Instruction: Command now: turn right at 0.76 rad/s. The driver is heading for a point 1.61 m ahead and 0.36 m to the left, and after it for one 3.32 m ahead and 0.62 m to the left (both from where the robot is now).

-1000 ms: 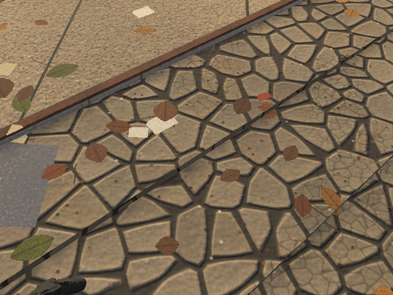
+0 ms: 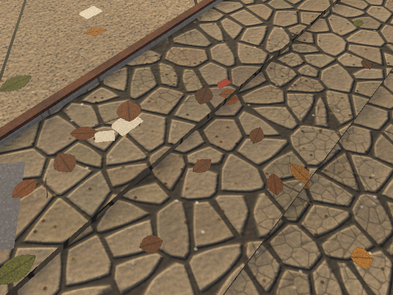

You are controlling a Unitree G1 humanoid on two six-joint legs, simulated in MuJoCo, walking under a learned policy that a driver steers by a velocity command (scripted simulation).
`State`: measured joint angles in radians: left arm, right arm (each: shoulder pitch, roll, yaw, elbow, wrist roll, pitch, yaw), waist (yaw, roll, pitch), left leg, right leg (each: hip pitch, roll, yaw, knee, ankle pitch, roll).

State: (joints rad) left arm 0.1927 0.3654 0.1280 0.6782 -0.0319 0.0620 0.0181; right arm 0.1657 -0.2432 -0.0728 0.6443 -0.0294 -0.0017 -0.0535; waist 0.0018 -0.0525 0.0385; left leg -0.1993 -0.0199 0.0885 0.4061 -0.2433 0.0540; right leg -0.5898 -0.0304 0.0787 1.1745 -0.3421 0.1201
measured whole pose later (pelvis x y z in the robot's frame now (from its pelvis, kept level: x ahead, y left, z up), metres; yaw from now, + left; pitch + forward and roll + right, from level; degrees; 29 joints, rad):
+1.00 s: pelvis +0.18 +0.08 -0.01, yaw +27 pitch +3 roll -1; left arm 0.11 0.28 0.04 0.70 0.04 0.02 -0.07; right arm 0.52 -0.27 -0.04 0.79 -0.03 -0.07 0.01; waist -0.05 -0.02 -0.01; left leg 0.23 -0.04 -0.08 0.05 -0.33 0.08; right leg -0.82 -0.05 -0.13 0.94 -0.16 -0.05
